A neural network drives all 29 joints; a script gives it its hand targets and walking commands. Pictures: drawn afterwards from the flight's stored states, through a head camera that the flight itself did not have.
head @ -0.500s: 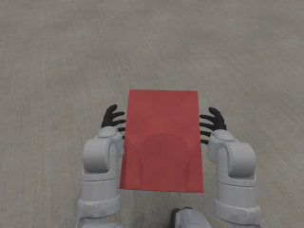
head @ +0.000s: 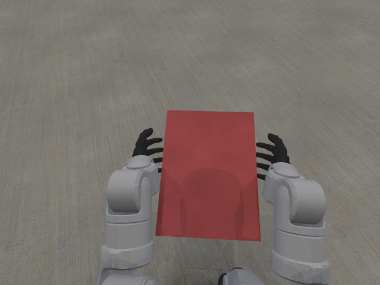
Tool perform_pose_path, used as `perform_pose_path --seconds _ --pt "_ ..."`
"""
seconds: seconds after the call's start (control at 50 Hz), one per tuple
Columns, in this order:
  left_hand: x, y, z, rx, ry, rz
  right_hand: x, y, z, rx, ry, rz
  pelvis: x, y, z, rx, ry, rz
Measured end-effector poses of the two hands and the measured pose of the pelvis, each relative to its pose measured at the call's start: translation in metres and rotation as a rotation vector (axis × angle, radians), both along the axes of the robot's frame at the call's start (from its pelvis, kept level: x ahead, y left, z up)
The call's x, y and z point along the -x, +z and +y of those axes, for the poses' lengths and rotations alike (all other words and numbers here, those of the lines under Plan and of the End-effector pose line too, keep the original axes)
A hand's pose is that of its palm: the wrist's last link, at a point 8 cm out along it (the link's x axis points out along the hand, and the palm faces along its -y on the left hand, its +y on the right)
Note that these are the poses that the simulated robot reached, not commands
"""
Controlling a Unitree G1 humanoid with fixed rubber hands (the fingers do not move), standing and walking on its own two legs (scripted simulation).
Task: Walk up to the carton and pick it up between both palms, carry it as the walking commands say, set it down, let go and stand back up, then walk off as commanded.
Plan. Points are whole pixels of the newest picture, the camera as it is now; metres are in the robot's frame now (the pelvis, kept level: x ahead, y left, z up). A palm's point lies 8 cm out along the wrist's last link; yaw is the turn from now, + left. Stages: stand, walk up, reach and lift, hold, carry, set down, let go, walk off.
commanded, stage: carry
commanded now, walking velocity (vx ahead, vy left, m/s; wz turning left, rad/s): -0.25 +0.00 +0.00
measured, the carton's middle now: (206, 180) +0.33 -0.03 +0.01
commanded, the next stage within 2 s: none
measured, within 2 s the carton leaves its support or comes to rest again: neither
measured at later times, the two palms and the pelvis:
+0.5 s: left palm out of the picture +0.10 +0.06 +0.10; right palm out of the picture +0.06 -0.19 +0.09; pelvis -0.21 -0.01 +0.00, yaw -9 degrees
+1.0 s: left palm out of the picture -0.04 -0.12 +0.10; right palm out of the picture -0.19 -0.32 +0.08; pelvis -0.35 -0.04 +0.00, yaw -36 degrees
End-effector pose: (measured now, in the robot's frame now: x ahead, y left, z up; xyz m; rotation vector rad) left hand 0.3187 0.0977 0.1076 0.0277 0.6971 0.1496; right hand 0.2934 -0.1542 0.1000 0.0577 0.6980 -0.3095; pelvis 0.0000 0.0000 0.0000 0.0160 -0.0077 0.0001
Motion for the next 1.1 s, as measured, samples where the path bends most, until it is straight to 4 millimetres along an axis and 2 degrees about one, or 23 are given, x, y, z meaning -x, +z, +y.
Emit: perform_pose_path --seconds 0.04,0.12,0.22,0.28,0.32,0.42,0.52,0.58,0.66,0.76,0.84,0.9,1.02,1.1 --pt "0.017 -0.002 0.005 0.025 0.007 -0.022 0.019 0.001 0.005 0.021 0.000 -0.009 0.021 -0.003 0.004 -0.009 0.004 0.002" --pt "0.063 -0.007 0.023 0.014 0.030 0.020 0.056 -0.001 0.023 0.014 0.060 0.050 0.058 0.006 0.009 0.018 -0.023 -0.009" --pt "0.116 -0.001 0.039 0.021 0.112 0.015 0.092 0.003 0.038 0.013 0.139 0.046 0.101 0.009 0.002 0.036 -0.038 -0.010" --pt "0.142 0.005 0.037 0.027 0.144 -0.029 0.109 0.008 0.038 0.024 0.156 0.004 0.125 0.003 -0.007 0.024 -0.066 0.004" --pt "0.157 0.007 0.030 0.022 0.146 -0.057 0.122 0.009 0.030 0.018 0.153 -0.025 0.140 -0.003 -0.013 0.014 -0.094 0.016" --pt "0.193 -0.002 -0.005 0.008 0.018 0.024 0.180 -0.003 -0.008 0.009 0.067 0.015 0.177 0.002 -0.018 0.015 -0.099 0.014" --pt "0.219 -0.010 -0.043 0.001 -0.142 0.049 0.241 -0.004 -0.041 0.011 -0.089 0.040 0.214 0.004 -0.011 0.000 -0.174 0.018" --pt "0.230 -0.010 -0.060 0.016 -0.207 0.014 0.273 0.000 -0.052 0.035 -0.169 0.009 0.236 0.000 -0.003 0.000 -0.223 0.025" --pt "0.251 -0.009 -0.075 0.013 -0.274 0.021 0.316 0.005 -0.062 0.034 -0.222 0.025 0.259 0.007 0.002 0.009 -0.346 0.014" --pt "0.280 0.000 -0.104 -0.006 -0.354 0.031 0.362 0.006 -0.083 0.021 -0.293 0.039 0.283 0.013 -0.003 0.023 -0.452 0.016" --pt "0.301 0.010 -0.139 -0.003 -0.403 -0.026 0.395 0.009 -0.112 0.023 -0.361 -0.018 0.306 0.005 -0.017 0.017 -0.524 0.022" --pt "0.320 0.011 -0.173 -0.027 -0.453 -0.060 0.424 0.001 -0.139 0.011 -0.423 -0.055 0.324 -0.005 -0.030 0.032 -0.557 0.030" --pt "0.364 -0.010 -0.228 -0.087 -0.617 0.038 0.500 -0.022 -0.172 -0.043 -0.572 0.036 0.356 0.001 -0.037 -0.019 -0.639 0.023" --pt "0.388 -0.020 -0.254 -0.078 -0.689 0.054 0.542 -0.023 -0.182 -0.046 -0.653 0.048 0.376 0.003 -0.035 -0.018 -0.703 0.019"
